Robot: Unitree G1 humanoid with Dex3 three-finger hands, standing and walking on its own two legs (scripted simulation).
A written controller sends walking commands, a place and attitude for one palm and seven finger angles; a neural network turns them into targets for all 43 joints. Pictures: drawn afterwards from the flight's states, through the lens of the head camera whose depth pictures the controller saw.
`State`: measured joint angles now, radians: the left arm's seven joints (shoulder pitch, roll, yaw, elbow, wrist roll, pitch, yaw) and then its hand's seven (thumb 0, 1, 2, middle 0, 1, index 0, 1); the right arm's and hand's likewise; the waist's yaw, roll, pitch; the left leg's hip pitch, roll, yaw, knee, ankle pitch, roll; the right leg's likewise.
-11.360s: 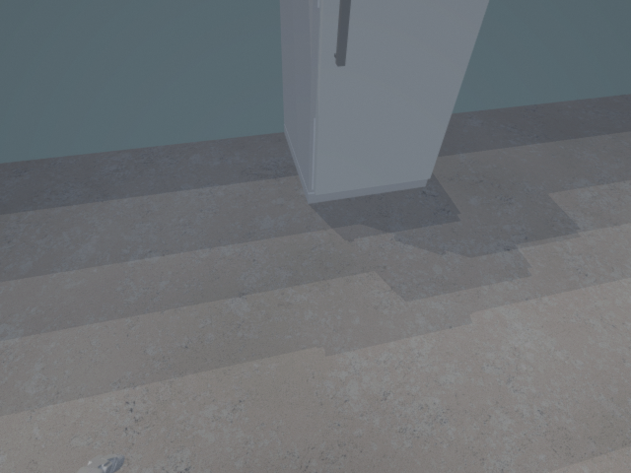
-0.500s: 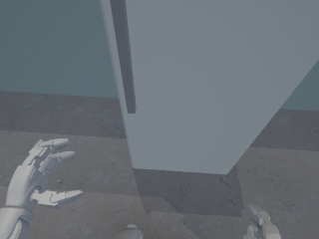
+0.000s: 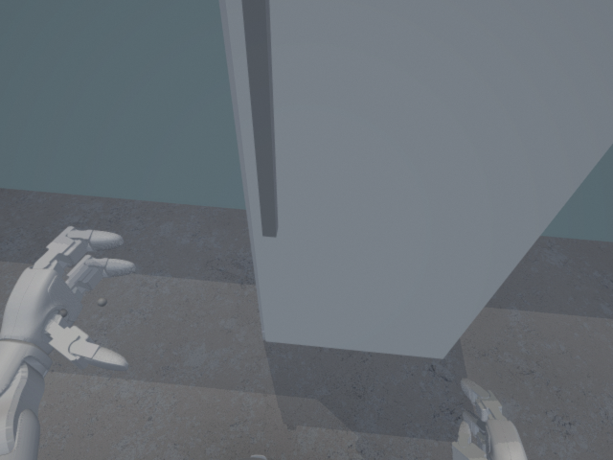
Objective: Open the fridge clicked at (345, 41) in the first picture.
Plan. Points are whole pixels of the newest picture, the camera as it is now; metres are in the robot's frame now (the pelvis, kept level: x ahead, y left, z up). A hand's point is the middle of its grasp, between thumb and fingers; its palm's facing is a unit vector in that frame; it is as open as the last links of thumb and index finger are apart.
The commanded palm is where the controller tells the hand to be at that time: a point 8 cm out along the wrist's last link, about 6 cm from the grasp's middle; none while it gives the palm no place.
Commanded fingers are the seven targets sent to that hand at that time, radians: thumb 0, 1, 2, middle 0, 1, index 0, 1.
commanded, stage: raise the hand to about handle height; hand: left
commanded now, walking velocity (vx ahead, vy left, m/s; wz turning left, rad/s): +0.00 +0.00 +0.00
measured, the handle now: (266, 121) +0.53 +0.11 +0.17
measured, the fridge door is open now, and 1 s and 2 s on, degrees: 0 0 0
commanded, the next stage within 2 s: move the hooked fingers beside the handle in 0.60 s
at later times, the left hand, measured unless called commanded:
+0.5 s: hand (114, 290) +0.27 +0.25 +0.10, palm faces +0.03 -1.00 -0.04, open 14.0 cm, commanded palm +0.24 +0.30 +0.11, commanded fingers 0.00 -0.50 0.30 -0.30 -1.20 -0.30 -1.20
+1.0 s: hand (148, 265) +0.31 +0.23 +0.10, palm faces -0.01 -1.00 -0.02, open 14.0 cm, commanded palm +0.29 +0.28 +0.10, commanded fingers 0.00 -0.50 0.30 -0.30 -1.20 -0.30 -1.20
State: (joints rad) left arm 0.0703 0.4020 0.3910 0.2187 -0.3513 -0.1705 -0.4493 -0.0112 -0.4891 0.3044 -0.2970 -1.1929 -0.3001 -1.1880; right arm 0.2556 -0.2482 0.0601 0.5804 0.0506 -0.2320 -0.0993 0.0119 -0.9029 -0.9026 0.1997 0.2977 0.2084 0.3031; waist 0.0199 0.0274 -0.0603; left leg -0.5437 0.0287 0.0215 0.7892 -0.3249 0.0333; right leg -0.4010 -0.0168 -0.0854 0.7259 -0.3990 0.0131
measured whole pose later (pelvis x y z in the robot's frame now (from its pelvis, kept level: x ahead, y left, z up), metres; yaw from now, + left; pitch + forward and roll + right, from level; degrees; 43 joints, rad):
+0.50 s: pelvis +0.00 -0.02 +0.01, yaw +0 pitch +3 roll -2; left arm 0.02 0.41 0.42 0.31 -0.35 -0.17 -0.47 -0.01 -0.50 0.30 -0.30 -1.20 -0.30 -1.20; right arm 0.28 -0.27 0.04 0.61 0.06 -0.24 -0.11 0.01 -0.90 -0.90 0.20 0.30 0.21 0.30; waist 0.01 0.03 -0.05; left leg -0.48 0.04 0.03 0.72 -0.29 0.01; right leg -0.36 0.00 -0.08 0.68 -0.38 -0.01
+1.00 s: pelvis +0.00 -0.02 +0.01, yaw +0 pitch +4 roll -1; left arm -0.13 0.39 0.36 0.41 -0.32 -0.17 -0.44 -0.01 -0.50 0.30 -0.30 -1.20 -0.30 -1.20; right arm 0.27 -0.26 0.04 0.61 0.06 -0.22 -0.11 0.01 -0.90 -0.90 0.20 0.30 0.21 0.30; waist 0.00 0.03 -0.04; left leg -0.51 0.04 0.02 0.73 -0.29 0.01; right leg -0.39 0.00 -0.08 0.70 -0.39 -0.01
